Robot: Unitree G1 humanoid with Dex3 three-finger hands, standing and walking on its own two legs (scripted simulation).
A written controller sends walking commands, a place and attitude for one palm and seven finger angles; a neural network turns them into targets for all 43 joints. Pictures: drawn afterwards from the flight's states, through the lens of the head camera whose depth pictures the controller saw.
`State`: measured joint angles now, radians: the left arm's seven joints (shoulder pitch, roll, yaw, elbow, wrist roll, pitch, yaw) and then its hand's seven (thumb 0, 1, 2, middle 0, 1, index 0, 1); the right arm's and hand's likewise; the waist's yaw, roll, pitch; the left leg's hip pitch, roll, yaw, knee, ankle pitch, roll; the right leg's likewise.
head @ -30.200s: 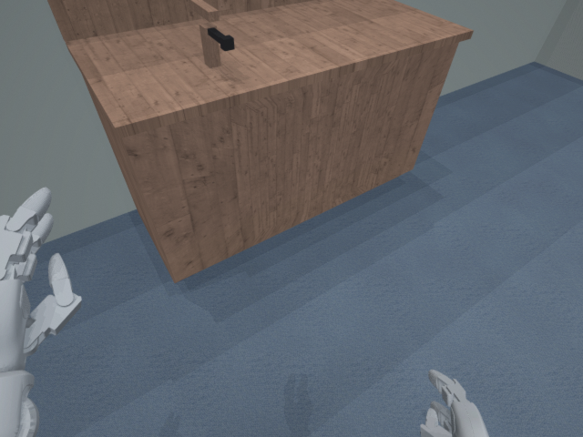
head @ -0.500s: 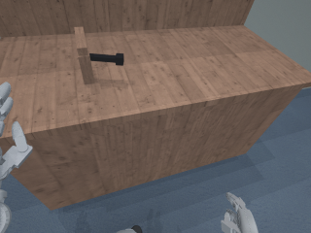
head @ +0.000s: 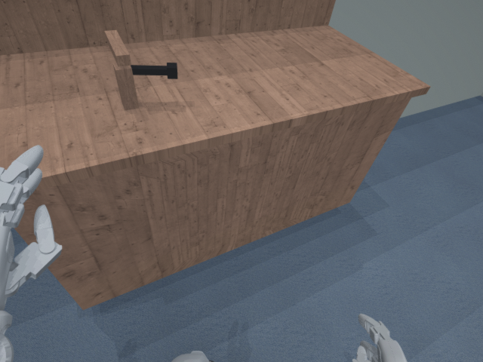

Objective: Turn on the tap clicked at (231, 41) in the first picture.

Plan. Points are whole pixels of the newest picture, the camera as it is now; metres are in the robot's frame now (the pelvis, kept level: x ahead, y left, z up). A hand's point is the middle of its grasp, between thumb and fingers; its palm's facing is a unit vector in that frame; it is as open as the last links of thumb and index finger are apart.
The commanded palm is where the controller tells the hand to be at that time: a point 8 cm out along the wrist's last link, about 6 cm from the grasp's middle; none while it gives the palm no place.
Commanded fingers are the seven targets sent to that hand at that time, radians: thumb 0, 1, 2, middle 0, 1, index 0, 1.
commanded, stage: stop stepping back and stand still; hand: left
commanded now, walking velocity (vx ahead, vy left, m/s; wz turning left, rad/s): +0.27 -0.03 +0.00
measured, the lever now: (172, 70) +0.72 +0.23 +0.12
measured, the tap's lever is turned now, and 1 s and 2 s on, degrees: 72 72 72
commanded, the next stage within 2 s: stand and check the lever's angle in 1.22 s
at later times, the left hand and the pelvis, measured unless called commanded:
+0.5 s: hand out of the picture +0.11 +0.27 +0.17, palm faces +0.46 -0.81 -0.36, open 7.4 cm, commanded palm +0.07 +0.31 +0.18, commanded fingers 0.00 0.90 0.90 -0.20 -0.30 -0.20 -0.30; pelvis -0.08 +0.02 -0.01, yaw +2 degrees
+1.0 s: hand out of the picture +0.16 +0.29 +0.16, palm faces +0.45 -0.80 -0.39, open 7.4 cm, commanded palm +0.10 +0.33 +0.18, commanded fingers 0.00 0.90 0.90 -0.20 -0.30 -0.20 -0.30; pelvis -0.04 +0.04 +0.00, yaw +3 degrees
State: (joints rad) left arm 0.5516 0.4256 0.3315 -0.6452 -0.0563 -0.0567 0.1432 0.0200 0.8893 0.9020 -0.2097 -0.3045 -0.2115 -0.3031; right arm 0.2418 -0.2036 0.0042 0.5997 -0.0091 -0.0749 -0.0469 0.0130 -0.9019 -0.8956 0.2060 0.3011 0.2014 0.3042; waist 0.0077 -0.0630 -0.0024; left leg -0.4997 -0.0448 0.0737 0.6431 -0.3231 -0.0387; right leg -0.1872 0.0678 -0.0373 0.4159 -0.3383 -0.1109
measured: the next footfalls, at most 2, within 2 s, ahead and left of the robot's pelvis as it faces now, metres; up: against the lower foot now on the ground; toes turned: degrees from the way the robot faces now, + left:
left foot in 0.18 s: +0.03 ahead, +0.18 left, +0.00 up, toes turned +3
right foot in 0.38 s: -0.01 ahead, -0.06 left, +0.00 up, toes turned +1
